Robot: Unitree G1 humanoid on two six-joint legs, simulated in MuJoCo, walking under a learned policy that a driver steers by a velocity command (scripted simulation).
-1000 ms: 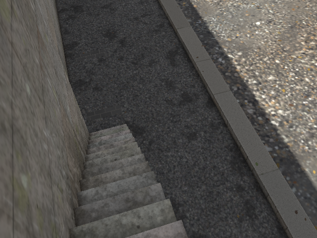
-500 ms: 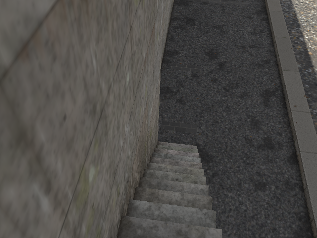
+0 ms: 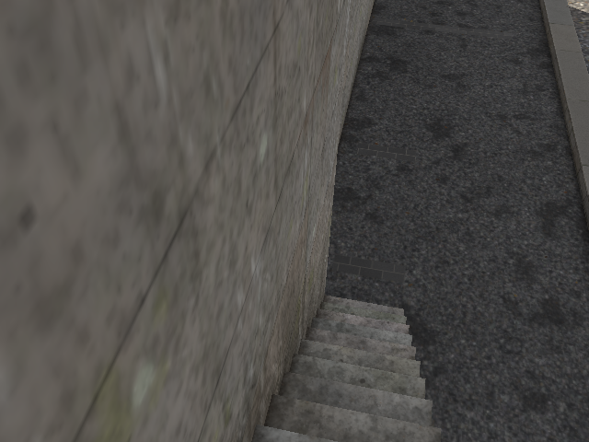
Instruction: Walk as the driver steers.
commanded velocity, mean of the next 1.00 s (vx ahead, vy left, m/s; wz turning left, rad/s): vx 0.07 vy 0.00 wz -0.23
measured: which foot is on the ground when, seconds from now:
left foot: up 0.00-0.20, down 0.22-0.60, up 0.62-1.00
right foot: down 0.00-0.24, up 0.26-0.36, down 0.38-0.46, up 0.48-0.58, down 0.60-1.00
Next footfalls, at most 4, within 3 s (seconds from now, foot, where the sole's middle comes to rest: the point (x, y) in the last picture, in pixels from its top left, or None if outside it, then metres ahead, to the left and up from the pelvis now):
0.22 left None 0.13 0.12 -0.76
0.38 right None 0.19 -0.17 -0.80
0.60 right None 0.23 -0.22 -0.98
1.16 left None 0.30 0.07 -0.98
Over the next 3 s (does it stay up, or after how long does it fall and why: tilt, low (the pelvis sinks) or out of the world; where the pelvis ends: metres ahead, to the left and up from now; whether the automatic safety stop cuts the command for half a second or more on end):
stays up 0.67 -0.19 -0.57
